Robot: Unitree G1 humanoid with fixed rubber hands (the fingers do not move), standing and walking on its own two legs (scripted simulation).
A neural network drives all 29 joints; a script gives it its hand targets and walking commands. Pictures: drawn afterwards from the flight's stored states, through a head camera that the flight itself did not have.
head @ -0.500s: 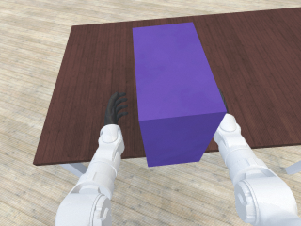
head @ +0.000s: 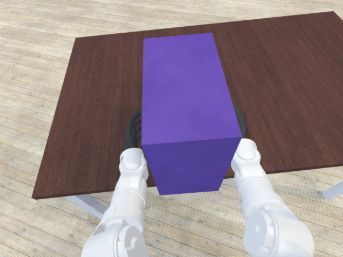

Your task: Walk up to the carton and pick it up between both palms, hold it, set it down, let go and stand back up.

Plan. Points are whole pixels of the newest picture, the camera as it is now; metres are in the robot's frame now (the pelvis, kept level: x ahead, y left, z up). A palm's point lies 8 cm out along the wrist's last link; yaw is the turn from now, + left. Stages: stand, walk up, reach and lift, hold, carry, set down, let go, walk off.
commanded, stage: reach and lift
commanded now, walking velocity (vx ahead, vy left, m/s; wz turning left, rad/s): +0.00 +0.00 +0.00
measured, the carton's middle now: (183, 120) +0.47 -0.03 +0.01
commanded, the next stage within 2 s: none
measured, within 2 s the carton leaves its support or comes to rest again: leaves its support in 0.70 s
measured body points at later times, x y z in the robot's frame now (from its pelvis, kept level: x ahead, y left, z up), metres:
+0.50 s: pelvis +0.00 +0.00 +0.00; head +0.10 -0.02 +0.44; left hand +0.42 +0.10 +0.02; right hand +0.43 -0.16 +0.01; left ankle -0.01 +0.13 -0.74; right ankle -0.02 -0.11 -0.74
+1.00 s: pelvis -0.01 -0.01 +0.01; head +0.02 -0.01 +0.46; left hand +0.39 +0.12 +0.08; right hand +0.42 -0.14 +0.09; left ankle -0.01 +0.13 -0.74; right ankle -0.02 -0.11 -0.74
